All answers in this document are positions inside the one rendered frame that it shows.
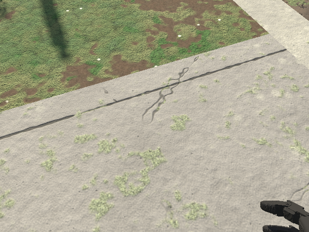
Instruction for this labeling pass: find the robot right hand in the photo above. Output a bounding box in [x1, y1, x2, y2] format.
[260, 200, 309, 232]

